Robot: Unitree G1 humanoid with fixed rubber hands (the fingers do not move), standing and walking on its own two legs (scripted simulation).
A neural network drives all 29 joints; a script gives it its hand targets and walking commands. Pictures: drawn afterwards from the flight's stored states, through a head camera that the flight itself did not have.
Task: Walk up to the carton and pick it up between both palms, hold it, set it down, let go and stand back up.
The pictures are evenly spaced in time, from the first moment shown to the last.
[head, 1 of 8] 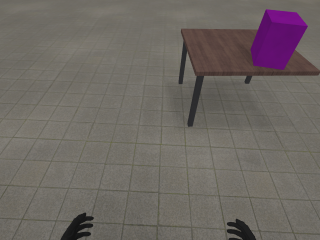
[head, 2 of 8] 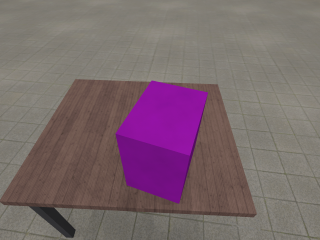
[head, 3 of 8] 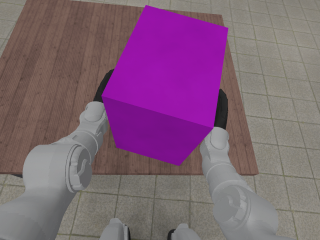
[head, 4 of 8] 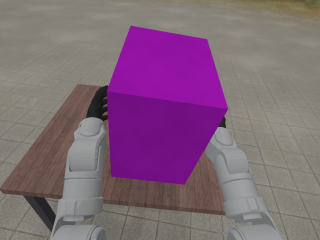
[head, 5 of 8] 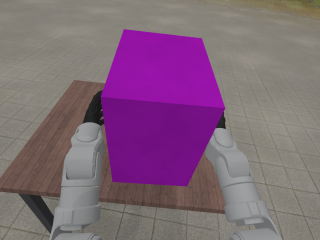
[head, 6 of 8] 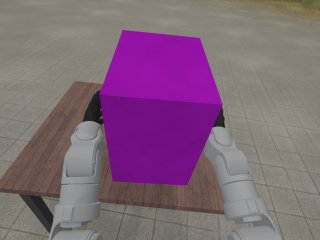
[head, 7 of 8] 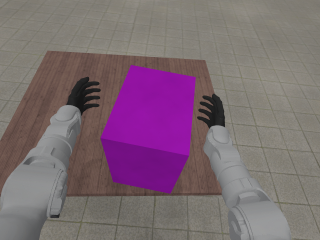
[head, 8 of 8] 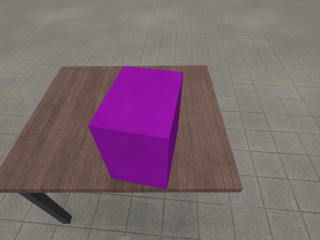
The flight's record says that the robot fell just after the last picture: no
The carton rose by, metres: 0.25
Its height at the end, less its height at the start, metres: +0.00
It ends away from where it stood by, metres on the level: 0.03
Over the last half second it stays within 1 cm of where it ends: yes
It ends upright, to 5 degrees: yes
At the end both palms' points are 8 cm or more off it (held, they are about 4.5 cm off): yes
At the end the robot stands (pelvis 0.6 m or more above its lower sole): yes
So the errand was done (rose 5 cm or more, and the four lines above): yes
